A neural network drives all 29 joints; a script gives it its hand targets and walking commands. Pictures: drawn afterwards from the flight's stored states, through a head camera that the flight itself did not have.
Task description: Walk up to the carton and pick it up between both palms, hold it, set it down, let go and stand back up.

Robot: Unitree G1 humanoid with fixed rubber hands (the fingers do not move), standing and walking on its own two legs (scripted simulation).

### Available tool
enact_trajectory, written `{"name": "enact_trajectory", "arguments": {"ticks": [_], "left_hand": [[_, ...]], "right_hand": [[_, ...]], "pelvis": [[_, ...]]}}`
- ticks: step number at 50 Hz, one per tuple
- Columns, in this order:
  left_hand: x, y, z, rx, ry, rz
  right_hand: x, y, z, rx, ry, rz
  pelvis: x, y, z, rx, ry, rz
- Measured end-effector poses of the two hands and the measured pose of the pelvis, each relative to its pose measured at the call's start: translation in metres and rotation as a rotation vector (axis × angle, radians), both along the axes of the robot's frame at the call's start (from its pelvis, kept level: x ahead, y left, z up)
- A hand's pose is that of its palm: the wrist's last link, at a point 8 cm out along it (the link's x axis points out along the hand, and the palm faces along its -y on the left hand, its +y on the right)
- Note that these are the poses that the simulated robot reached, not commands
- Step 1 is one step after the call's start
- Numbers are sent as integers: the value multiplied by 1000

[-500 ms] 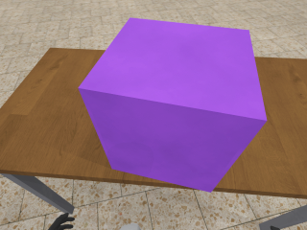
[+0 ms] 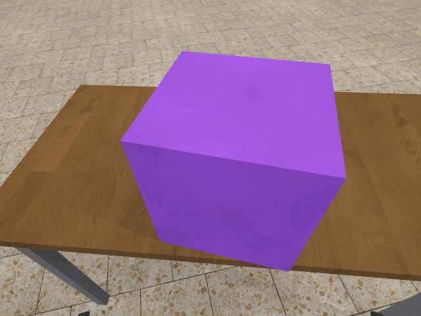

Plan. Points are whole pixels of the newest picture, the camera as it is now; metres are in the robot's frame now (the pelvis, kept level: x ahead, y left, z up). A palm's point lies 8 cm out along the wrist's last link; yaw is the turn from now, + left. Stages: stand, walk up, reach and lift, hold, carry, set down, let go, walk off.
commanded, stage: walk up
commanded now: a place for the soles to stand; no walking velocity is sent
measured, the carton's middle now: (235, 162) +0.38 -0.01 +0.11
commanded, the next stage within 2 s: none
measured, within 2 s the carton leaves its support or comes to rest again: neither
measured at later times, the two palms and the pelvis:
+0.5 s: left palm out of the picture +0.04 +0.39 -0.14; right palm out of the picture +0.05 -0.22 -0.08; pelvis -0.05 +0.08 +0.00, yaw +1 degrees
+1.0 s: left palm out of the picture +0.00 +0.35 -0.11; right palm out of the picture -0.01 -0.26 -0.10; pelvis -0.07 +0.06 +0.01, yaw -4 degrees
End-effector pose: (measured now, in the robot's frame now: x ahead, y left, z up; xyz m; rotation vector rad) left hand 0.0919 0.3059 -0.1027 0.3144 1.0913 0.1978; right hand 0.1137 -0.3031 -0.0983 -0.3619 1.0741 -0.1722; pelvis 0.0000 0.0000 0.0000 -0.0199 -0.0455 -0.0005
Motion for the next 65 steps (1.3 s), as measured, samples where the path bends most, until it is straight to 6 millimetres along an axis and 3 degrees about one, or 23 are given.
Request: {"name": "enact_trajectory", "arguments": {"ticks": [5,10,17,21,28,33,40,45,52,59,65], "left_hand": [[3,5,-5,7,13,-12],[3,24,-10,33,6,-27],[0,65,-24,7,-35,-9],[-22,74,-29,-39,0,36],[-81,87,-34,-25,133,51],[-116,88,-31,-2,198,41],[-141,73,-16,24,194,32],[-124,58,-7,10,155,-2],[-71,37,-2,-7,60,-62],[-25,22,0,-23,-8,-111],[-12,18,-2,-24,4,-121]], "right_hand": [[-15,2,-6,-2,48,-24],[-33,3,-8,-49,99,-44],[-69,36,-3,-101,153,-40],[-75,63,9,-91,128,-35],[-52,90,22,-70,-44,-9],[-51,87,23,-57,-119,-10],[-80,65,7,-11,-62,-64],[-105,55,-2,4,-1,-101],[-128,46,-4,12,53,-155],[-136,41,-2,4,73,-179],[-134,37,-2,-2,90,-189]], "pelvis": [[-5,6,-2,-9,2,0],[-16,23,-9,-9,-1,13],[-34,60,-15,12,-5,40],[-43,71,-6,-19,-1,50],[-57,81,-2,-12,-1,-6],[-67,78,-4,-4,-7,-48],[-75,67,-2,-3,-15,-58],[-74,63,2,6,-3,-62],[-69,55,6,16,-2,-70],[-62,50,8,21,3,-78],[-56,47,8,23,11,-82]]}}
